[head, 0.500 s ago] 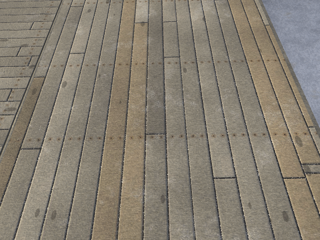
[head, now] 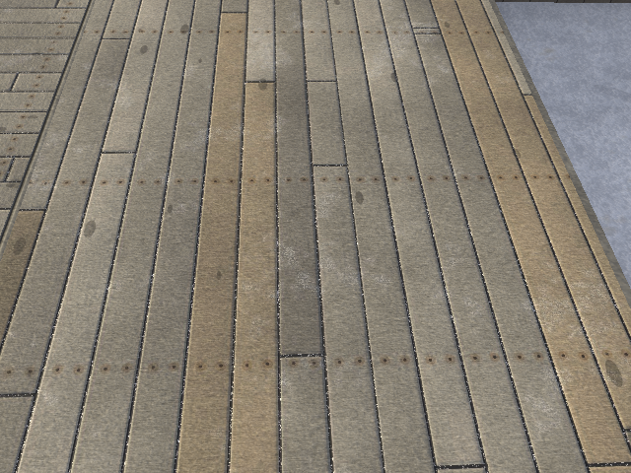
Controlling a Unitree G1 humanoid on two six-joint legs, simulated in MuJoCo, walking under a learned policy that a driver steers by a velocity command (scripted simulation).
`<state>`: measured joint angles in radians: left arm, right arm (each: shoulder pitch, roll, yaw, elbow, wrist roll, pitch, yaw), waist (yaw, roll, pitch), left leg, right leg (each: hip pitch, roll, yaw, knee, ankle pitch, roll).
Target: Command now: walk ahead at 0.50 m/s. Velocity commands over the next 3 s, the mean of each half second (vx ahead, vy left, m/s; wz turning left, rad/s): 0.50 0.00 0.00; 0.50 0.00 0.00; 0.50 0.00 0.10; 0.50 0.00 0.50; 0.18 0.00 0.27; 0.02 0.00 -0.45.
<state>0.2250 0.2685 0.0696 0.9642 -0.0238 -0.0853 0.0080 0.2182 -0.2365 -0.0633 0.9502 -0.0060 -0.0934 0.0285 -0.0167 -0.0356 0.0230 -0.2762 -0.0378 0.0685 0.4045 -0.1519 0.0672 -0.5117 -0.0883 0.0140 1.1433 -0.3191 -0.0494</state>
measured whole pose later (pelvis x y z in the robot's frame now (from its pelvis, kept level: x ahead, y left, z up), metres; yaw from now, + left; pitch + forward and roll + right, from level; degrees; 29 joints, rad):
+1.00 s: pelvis +0.57 -0.01 -0.02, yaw +0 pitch +2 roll -1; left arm 0.33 0.26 0.06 1.02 -0.02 -0.08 0.00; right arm 0.07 -0.25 -0.06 0.89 0.01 -0.09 0.03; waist 0.03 -0.01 0.04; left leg -0.45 0.00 0.05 0.56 -0.15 0.05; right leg -0.24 -0.01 0.03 1.04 -0.47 -0.03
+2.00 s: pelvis +1.13 +0.02 -0.03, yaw +20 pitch +1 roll -2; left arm 0.30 0.27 0.09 0.97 -0.01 -0.04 0.03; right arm 0.05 -0.26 -0.08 0.77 0.02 -0.03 0.05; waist 0.03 0.02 0.04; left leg -0.52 0.02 0.08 0.62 -0.10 0.12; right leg 0.05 -0.11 -0.30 0.54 -0.46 0.06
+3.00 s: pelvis +1.30 +0.12 +0.00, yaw +10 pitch +2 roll -1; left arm 0.18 0.34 0.12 0.76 -0.02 0.05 0.03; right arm 0.20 -0.25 -0.06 0.76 -0.02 0.00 -0.05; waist -0.01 -0.05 0.02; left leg -0.23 0.03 0.06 0.42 -0.24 0.03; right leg -0.58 0.03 0.08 1.11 -0.35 0.09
